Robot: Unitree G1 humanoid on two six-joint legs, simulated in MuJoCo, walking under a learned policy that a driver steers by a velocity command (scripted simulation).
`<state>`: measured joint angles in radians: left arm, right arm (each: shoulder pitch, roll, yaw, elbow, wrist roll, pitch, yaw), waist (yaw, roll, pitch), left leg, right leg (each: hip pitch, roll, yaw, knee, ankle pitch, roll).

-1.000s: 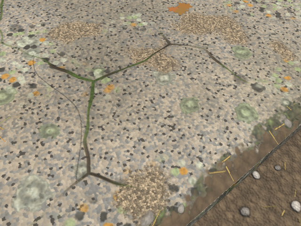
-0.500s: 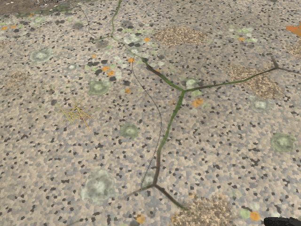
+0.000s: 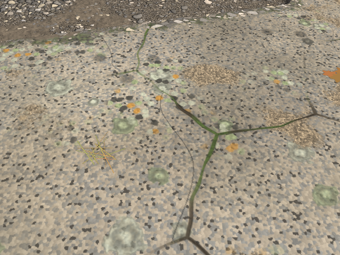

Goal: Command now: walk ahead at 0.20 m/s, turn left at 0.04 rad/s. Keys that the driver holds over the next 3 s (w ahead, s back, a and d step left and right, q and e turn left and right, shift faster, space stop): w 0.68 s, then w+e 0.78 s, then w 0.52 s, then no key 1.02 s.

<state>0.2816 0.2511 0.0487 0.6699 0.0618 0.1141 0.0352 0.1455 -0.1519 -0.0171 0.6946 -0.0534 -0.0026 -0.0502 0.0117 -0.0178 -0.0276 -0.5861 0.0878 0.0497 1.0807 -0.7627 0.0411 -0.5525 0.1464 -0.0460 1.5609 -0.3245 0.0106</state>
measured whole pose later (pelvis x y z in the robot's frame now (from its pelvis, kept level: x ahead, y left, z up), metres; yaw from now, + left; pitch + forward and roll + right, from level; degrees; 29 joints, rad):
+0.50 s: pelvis +0.07 -0.03 -0.04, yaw +0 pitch +3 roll +1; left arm 0.59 0.11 0.00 0.96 0.02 -0.05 0.05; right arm -0.02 -0.07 0.03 0.53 -0.03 0.05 0.02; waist 0.04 0.03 0.01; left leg -1.15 0.09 0.11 1.69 -0.41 0.08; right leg 0.05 0.07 -0.10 0.25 -0.36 -0.09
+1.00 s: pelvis +0.36 -0.01 +0.08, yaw -7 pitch +5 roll +1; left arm 0.07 0.21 0.03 0.76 0.04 -0.07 -0.10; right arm 0.36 -0.16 0.02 0.98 -0.09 -0.15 0.05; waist -0.04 -0.01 -0.11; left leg -0.06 -0.06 0.22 0.35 -0.39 0.08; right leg -0.92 -0.05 0.08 1.05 0.06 -0.07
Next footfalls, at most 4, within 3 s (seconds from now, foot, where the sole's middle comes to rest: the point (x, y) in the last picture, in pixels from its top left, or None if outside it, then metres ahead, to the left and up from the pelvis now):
0.14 right None -0.03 -0.08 -0.81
0.62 left None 0.28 0.05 -0.69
1.18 right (223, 225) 0.62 -0.18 -0.69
1.58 left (188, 155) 0.96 -0.06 -0.69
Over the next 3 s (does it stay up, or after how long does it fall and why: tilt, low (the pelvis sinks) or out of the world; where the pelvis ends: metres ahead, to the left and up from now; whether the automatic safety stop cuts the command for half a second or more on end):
stays up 1.10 -0.24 0.07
